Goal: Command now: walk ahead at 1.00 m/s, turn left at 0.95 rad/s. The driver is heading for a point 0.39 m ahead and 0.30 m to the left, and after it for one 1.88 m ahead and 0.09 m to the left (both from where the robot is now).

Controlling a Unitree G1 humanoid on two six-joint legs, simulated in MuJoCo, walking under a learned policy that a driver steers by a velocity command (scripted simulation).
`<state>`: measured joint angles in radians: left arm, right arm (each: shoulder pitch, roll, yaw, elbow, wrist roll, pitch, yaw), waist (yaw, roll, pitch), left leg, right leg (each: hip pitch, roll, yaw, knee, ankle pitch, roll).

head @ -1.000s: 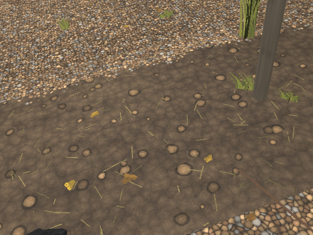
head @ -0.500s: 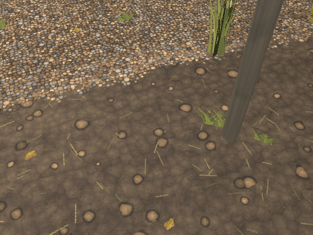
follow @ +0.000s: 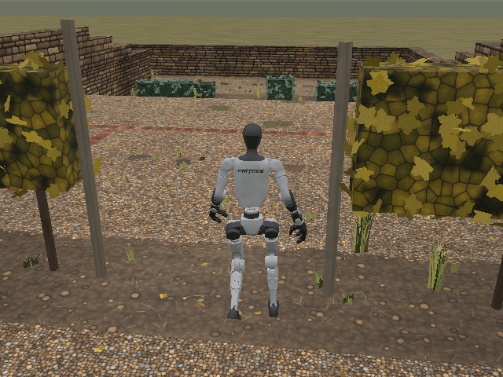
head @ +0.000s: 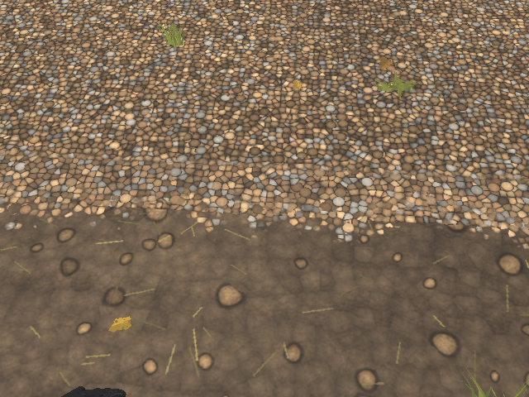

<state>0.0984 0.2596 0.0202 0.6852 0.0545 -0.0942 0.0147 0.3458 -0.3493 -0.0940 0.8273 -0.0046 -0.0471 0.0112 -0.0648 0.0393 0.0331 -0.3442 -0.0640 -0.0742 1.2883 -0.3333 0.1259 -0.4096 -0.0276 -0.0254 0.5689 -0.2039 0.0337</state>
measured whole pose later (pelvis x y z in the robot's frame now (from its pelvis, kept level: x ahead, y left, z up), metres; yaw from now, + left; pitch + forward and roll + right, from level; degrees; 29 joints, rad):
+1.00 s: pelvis +0.72 +0.12 +0.00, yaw +11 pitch +2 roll +1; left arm 0.22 0.30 0.05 0.62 -0.01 -0.01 0.01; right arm 0.03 -0.26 -0.02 0.63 -0.02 -0.01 -0.04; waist 0.04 -0.01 0.08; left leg -0.66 -0.03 -0.21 1.03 -0.34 -0.07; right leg -0.45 0.19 0.16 0.46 -0.02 -0.09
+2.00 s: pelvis +0.78 +0.16 +0.01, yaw -19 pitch +2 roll +0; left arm 0.09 0.20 0.04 0.65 0.03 0.02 0.05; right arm 0.26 -0.29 -0.09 0.74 0.02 0.08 -0.02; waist -0.04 0.02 0.03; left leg -0.52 0.07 0.04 1.01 -0.38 -0.11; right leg -0.23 -0.04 -0.19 0.46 -0.27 -0.04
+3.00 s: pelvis +0.86 +0.18 +0.01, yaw +7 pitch +2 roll +2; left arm 0.13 0.31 0.08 0.65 -0.04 0.02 0.01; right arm 0.18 -0.28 -0.08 0.63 -0.02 0.00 -0.03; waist 0.00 -0.04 0.04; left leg -0.23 -0.06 -0.05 0.53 -0.32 0.02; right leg -0.37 0.10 0.23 0.62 -0.26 -0.01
